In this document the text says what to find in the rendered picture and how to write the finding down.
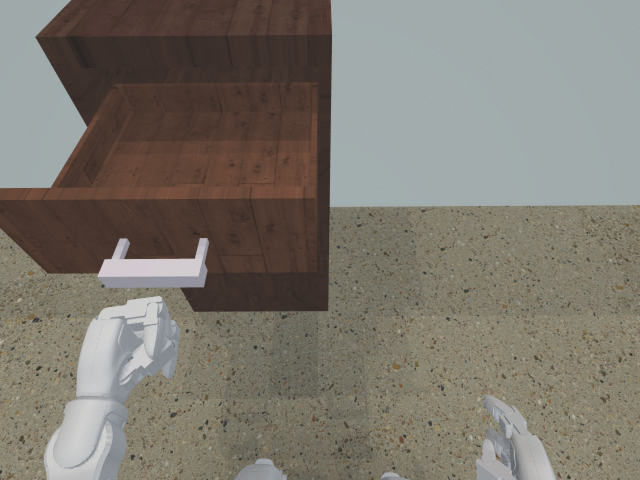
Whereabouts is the left robot forearm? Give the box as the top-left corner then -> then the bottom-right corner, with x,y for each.
44,396 -> 129,480

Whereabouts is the drawer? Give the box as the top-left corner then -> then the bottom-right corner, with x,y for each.
0,82 -> 318,274

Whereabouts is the right robot hand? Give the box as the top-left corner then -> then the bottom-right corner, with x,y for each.
476,395 -> 556,480

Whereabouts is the cabinet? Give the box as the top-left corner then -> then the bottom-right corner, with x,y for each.
36,0 -> 332,312

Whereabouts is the left robot hand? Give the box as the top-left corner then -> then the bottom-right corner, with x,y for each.
76,296 -> 181,405

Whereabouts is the handle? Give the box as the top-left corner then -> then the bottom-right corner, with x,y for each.
97,238 -> 209,288

